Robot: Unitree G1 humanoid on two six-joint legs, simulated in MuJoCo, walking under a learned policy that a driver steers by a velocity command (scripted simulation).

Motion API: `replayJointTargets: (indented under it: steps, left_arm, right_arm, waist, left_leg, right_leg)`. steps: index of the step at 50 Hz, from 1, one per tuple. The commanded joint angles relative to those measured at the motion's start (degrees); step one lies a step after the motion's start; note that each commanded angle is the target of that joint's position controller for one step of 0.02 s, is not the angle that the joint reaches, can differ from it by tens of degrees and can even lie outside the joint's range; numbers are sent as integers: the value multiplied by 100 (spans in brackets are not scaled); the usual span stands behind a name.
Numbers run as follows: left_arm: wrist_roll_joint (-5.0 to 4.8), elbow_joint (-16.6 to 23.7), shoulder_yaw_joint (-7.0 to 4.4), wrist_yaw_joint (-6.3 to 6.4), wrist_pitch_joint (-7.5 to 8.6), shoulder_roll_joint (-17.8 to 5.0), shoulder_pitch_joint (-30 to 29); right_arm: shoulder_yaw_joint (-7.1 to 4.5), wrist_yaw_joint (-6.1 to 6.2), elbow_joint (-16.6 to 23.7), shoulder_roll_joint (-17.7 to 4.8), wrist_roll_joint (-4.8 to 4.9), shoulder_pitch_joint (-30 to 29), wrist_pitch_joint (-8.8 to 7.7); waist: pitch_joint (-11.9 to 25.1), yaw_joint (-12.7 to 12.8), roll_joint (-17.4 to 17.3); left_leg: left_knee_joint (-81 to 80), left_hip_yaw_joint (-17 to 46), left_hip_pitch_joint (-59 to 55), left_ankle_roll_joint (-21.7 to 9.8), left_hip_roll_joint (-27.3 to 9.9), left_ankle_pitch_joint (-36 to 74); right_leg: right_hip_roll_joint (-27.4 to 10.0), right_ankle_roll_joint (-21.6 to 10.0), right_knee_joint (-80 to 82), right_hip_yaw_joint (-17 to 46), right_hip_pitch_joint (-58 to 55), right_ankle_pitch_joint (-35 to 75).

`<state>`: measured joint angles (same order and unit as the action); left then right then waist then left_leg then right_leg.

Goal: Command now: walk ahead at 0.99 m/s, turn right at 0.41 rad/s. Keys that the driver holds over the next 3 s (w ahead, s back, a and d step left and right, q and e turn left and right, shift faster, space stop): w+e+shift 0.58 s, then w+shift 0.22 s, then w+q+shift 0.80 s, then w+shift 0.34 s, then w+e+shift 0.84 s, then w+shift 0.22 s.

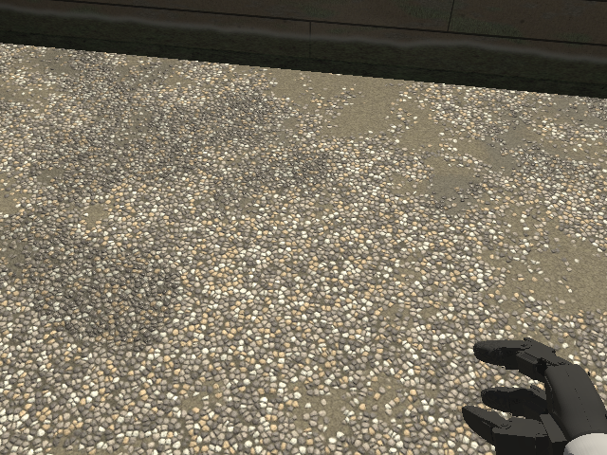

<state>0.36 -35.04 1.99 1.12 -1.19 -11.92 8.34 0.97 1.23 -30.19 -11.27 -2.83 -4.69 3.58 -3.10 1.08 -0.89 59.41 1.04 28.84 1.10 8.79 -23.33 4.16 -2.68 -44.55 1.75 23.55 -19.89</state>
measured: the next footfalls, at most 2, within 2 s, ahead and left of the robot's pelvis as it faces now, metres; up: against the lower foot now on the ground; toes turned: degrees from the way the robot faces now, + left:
left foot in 0.08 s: +0.05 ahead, +0.09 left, +0.00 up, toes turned -19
right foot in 0.34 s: -0.01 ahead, -0.11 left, +0.00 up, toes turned -13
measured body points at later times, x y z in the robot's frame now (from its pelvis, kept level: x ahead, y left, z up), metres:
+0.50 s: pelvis -0.08 +0.03 +0.00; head -0.07 +0.00 +0.45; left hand +0.24 +0.13 -0.04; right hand +0.03 -0.26 -0.07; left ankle +0.00 +0.11 -0.71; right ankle -0.05 -0.10 -0.71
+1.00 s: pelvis -0.15 -0.04 +0.01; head -0.15 -0.05 +0.46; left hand +0.13 +0.02 -0.05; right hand -0.09 -0.37 -0.04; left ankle -0.03 +0.06 -0.61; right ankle -0.14 -0.12 -0.71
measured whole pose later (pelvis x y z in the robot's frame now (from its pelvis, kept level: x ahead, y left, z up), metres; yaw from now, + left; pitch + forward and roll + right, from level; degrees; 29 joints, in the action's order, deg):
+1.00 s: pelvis -0.15 -0.04 +0.01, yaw -34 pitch +2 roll +2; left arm 1.8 -29.6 3.0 1.0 -0.5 -10.6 8.7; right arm -1.6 2.0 -29.7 -12.7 -0.1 3.2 3.2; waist 2.2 0.8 1.7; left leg 74.2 7.4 41.1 5.7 6.7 -11.8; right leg 2.6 -5.2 -40.4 -1.8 25.7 -16.7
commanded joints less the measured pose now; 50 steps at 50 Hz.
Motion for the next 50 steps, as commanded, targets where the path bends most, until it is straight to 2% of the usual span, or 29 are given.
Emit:
replayJointTargets:
  steps: [1,4,5,6,7,9,12,15,17,18,19,20,23,26,27,28,29,30,32,34,35,37,38,39,40,41,43,45,50]
  left_arm:
    - [-11,670,-149,-19,119,-654,-937]
    - [-149,638,-180,-61,-53,-577,-937]
    - [-200,692,-202,-32,-134,-422,-739]
    - [-163,862,-160,-15,-145,-200,-776]
    - [-11,996,-265,-2,-132,-384,-1133]
    - [25,997,-410,-16,-46,-553,-1268]
    - [-6,824,-383,-71,-164,-343,-830]
    - [-29,813,-302,-155,-291,-236,-900]
    - [-47,720,-294,-221,-284,-255,-750]
    - [-32,603,-330,-228,-284,-499,-667]
    - [-255,689,-396,-222,-297,-716,-819]
    - [-438,783,-446,-258,-324,-899,-924]
    - [-356,1229,-496,-249,-333,-1184,-2220]
    - [-330,1447,-474,-220,-268,-916,-2502]
    - [-401,1552,-432,-206,-244,-678,-2491]
    - [-260,1591,-447,-213,-260,-685,-2536]
    - [-130,1582,-545,-253,-227,-943,-2536]
    - [-44,1517,-522,-271,-235,-854,-2358]
    - [-72,1220,-348,-284,-263,-450,-1417]
    - [-116,1113,-286,-360,-330,-408,-1149]
    - [-123,1061,-292,-387,-350,-431,-1164]
    - [-78,788,-244,-483,-297,-343,-827]
    - [-37,730,-166,-524,-257,-264,-604]
    - [-87,926,-190,-489,-272,-685,-625]
    - [-180,1083,-358,-338,-285,-1201,-446]
    - [-29,1190,-360,-172,-266,-1250,-587]
    - [179,1314,-258,9,-85,-904,-1113]
    - [185,1293,-207,54,112,-766,-1055]
    - [170,1215,-209,42,319,-670,-482]
  right_arm:
    - [-45,22,522,-271,-17,-112,-107]
    - [32,-113,188,-32,-7,401,-142]
    - [-24,-146,111,-228,-73,582,-125]
    - [-115,-147,143,-592,-86,528,-141]
    - [-207,-106,148,-840,-90,637,-150]
    - [-154,32,174,-695,-102,549,-291]
    - [-55,55,308,-441,7,89,-502]
    - [-119,0,228,-535,43,215,-529]
    - [-157,31,291,-554,70,128,-466]
    - [-189,50,304,-541,86,511,-399]
    - [-121,3,419,-388,83,459,-343]
    - [-136,-52,560,-372,225,8,-289]
    - [-162,-241,619,-408,188,416,-326]
    - [-253,-201,185,-572,-69,1699,-439]
    - [-388,-150,36,-1038,-142,2079,-423]
    - [-503,-49,142,-1394,-122,1540,-425]
    - [-440,10,306,-1262,-49,1144,-477]
    - [-343,67,358,-1015,4,759,-528]
    - [-231,29,429,-711,87,136,-655]
    - [-277,-93,391,-905,259,-14,-700]
    - [-299,-158,359,-914,329,102,-659]
    - [-317,-253,286,-731,327,414,-453]
    - [-270,-250,336,-488,352,418,-333]
    - [-242,-203,728,-434,306,156,-206]
    - [-298,-142,1089,-638,175,-586,-215]
    - [-311,-53,1148,-607,222,-705,-250]
    - [-243,144,715,-366,333,157,-267]
    - [-331,167,532,-478,230,547,-217]
    - [-345,64,418,-513,278,455,-27]
  waist:
    - [980,-435,400]
    - [1232,-494,117]
    - [1346,-433,-712]
    - [1250,-615,-1961]
    - [851,-794,-1958]
    - [819,-521,-1004]
    - [1211,16,-593]
    - [1215,47,-555]
    - [1245,132,-167]
    - [1201,-170,405]
    - [1202,-32,953]
    - [870,167,1195]
    - [575,-406,1624]
    - [959,-865,558]
    - [1023,-1046,-920]
    - [632,-949,-2153]
    - [587,-650,-1241]
    - [594,-367,-631]
    - [1125,208,-586]
    - [1174,271,-952]
    - [1098,210,-721]
    - [928,111,321]
    - [547,99,1068]
    - [214,201,2211]
    - [456,759,2207]
    - [597,613,1453]
    - [1121,32,922]
    - [1257,-140,624]
    - [953,-46,261]
  left_leg:
    - [-386,353,-410,69,-676,-264]
    - [-2032,-176,-2110,-49,-674,1249]
    - [-1919,107,-2751,-137,-1065,2439]
    - [-2553,1064,-2533,-299,-1886,2556]
    - [-3165,1783,-1908,-529,-2477,2322]
    - [-3306,1776,-1545,-464,-2637,2416]
    - [-3138,762,-1321,-182,-2267,2938]
    - [-3073,29,-1160,-99,-2093,2596]
    - [-2882,-360,-939,-19,-1897,1671]
    - [-2542,-679,-882,95,-1482,1203]
    - [-2295,-1105,-903,318,-944,652]
    - [-1915,-1123,-1144,333,-801,525]
    - [-1176,-660,-1891,219,-771,926]
    - [-1770,-397,-3560,-139,-1112,702]
    - [-3021,696,-3787,-449,-2092,-694]
    - [-3984,2127,-2835,-823,-3242,-1573]
    - [-4194,2593,-2303,-1053,-3545,-1846]
    - [-4220,2372,-1593,-993,-3572,-1496]
    - [-4025,884,-596,-507,-2967,-802]
    - [-4225,-188,166,-221,-2466,-805]
    - [-4067,-426,50,-192,-2357,-879]
    - [-2978,-860,-360,-147,-2064,-1059]
    - [-1801,-1124,-118,-36,-1727,-997]
    - [-547,-909,1396,222,-1151,-1337]
    - [417,-400,2081,462,-808,-1234]
    - [989,288,2359,560,-875,-597]
    - [1541,731,1861,559,-712,200]
    - [1870,1078,1471,480,-504,774]
    - [1506,1033,1926,416,-469,1497]
  right_leg:
    - [-1303,-1055,1247,2057,-273,4963]
    - [-528,-351,1132,1395,205,3397]
    - [-100,-105,647,1063,672,2517]
    - [200,21,181,642,1386,315]
    - [262,187,-697,567,1561,-490]
    - [117,281,-1426,707,1492,-183]
    - [-217,234,-1178,413,515,25]
    - [-262,65,-290,29,-363,330]
    - [-231,-129,397,-140,-1115,951]
    - [-278,-253,492,-62,-1208,1892]
    - [-348,-435,949,717,-683,1430]
    - [-512,-523,1749,1516,276,-404]
    - [-646,-423,2563,2090,1534,-1172]
    - [-125,30,1841,1480,2611,-598]
    - [374,343,498,720,3305,-697]
    - [193,293,-1240,529,3442,-440]
    - [-140,331,-1830,590,3319,-206]
    - [-236,401,-2013,610,2758,-70]
    - [-489,417,-1666,165,821,213]
    - [-367,382,-707,-300,-771,646]
    - [-330,354,-242,-453,-1042,667]
    - [-162,272,506,-640,-1222,265]
    - [-268,129,889,-173,-977,161]
    - [-919,-324,1591,1363,-1137,255]
    - [-1594,-716,2730,3098,-961,-1092]
    - [-1895,-891,2832,3547,-1077,-1456]
    - [-1783,-676,2210,2645,-807,-795]
    - [-1840,-479,2136,2313,-348,-801]
    - [-1969,-240,2167,2058,-681,-826]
